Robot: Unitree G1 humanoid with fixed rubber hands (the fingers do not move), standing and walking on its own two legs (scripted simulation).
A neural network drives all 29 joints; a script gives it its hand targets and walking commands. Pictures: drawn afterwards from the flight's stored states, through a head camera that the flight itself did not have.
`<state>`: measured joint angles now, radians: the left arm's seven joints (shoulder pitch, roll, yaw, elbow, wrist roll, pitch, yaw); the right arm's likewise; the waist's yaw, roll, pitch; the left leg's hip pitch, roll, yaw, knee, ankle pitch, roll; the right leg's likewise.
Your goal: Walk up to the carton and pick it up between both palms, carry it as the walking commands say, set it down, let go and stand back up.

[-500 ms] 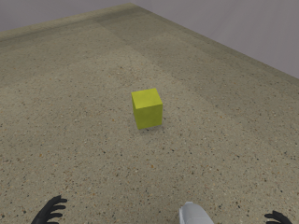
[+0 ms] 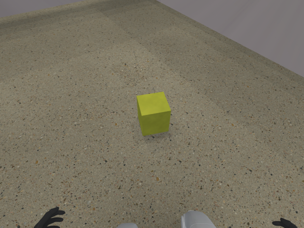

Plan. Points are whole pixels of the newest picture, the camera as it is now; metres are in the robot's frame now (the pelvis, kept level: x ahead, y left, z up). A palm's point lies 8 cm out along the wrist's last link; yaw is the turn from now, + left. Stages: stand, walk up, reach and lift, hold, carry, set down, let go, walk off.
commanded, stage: walk up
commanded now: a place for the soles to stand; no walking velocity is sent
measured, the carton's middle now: (152, 114) +0.98 +0.03 -0.62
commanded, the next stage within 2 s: none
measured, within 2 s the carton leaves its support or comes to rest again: neither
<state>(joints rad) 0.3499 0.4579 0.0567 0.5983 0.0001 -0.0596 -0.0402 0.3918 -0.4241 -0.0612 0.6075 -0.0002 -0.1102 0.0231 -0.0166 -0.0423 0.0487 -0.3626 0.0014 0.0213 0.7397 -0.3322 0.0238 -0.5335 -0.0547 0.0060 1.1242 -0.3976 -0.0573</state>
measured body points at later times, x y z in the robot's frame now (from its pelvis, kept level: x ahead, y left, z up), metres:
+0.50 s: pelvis +0.14 -0.04 +0.01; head +0.15 -0.05 +0.46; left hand +0.21 +0.28 -0.06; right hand +0.23 -0.36 -0.07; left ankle +0.19 +0.10 -0.65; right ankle +0.19 -0.15 -0.71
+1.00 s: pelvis +0.27 -0.03 +0.00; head +0.29 -0.02 +0.45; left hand +0.47 +0.26 -0.06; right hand +0.31 -0.36 -0.08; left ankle +0.25 +0.11 -0.71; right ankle +0.39 -0.16 -0.70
